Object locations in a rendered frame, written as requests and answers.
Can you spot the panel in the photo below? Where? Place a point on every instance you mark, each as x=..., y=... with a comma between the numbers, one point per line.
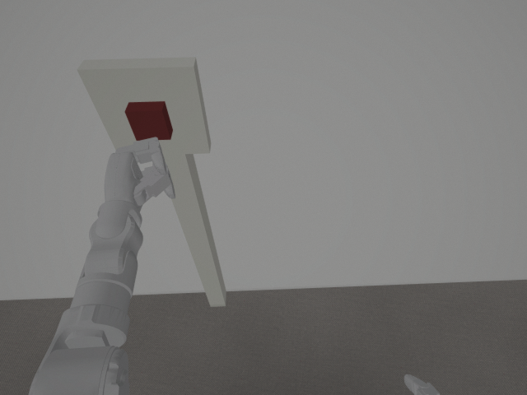
x=111, y=84

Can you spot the left robot hand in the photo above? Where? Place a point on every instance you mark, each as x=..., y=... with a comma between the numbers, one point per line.
x=125, y=181

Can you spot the right robot hand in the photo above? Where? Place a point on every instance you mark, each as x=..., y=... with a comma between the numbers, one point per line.
x=418, y=387

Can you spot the button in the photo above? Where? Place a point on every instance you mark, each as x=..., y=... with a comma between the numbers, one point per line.
x=149, y=119

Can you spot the robot left forearm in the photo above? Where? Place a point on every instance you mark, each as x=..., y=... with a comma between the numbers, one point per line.
x=98, y=315

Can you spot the left robot upper arm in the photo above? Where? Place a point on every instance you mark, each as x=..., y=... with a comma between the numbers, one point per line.
x=101, y=370

